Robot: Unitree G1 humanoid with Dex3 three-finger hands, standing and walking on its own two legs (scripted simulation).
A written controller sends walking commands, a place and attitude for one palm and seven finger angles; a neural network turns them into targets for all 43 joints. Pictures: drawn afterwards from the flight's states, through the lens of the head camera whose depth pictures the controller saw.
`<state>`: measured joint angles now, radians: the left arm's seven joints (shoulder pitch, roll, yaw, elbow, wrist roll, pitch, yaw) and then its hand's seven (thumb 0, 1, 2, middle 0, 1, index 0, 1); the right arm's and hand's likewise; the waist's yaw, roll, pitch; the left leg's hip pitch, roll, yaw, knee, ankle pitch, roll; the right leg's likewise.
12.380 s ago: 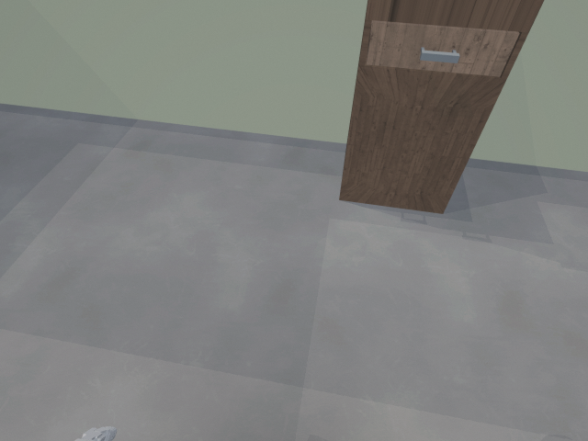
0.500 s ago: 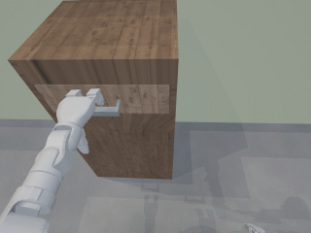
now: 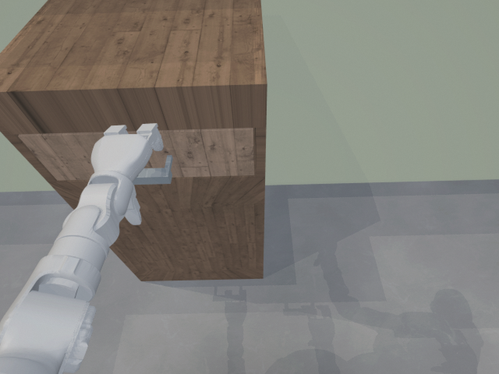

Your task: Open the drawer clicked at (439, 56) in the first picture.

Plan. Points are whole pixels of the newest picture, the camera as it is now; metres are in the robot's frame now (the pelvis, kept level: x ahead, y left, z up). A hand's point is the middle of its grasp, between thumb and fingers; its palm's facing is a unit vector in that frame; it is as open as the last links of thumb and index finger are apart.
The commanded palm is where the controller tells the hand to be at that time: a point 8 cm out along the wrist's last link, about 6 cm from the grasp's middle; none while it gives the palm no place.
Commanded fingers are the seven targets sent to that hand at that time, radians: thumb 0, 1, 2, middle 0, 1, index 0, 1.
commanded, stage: move the hooked fingers above the handle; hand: left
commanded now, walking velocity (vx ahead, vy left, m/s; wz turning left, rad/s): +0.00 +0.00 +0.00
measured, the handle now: (143, 168) +0.50 +0.23 +0.00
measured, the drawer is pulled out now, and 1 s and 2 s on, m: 0.00 0.00 0.00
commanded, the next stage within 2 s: lower the fingers behind the handle in 0.76 s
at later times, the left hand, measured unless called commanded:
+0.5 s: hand (134, 176) +0.43 +0.21 +0.06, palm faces -0.02 -0.03 -1.00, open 13.8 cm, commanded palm +0.42 +0.21 +0.12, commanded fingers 0.00 -0.50 0.30 -0.30 -1.20 -0.30 -1.20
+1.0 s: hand (137, 175) +0.44 +0.21 +0.05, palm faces -0.05 -0.03 -1.00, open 13.8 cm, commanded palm +0.42 +0.21 +0.11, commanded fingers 0.00 -0.50 0.30 -0.30 -1.20 -0.30 -1.20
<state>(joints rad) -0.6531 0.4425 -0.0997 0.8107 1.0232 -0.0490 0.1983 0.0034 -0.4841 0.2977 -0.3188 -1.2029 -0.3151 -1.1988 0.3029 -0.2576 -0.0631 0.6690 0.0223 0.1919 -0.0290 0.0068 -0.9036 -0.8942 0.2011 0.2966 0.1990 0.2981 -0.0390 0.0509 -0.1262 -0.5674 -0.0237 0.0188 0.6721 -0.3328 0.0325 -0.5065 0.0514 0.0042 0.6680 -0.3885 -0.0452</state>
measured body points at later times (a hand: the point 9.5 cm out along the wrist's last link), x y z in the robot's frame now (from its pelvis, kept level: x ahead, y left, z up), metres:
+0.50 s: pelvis +0.00 +0.00 +0.00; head +0.05 -0.01 +0.45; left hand +0.43 +0.21 +0.11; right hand +0.07 -0.26 -0.14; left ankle -0.01 +0.10 -0.72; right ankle -0.05 -0.09 -0.72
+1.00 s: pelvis +0.00 +0.00 +0.00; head +0.05 -0.01 +0.44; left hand +0.44 +0.21 +0.10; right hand +0.05 -0.27 -0.14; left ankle -0.01 +0.10 -0.72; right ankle -0.05 -0.09 -0.72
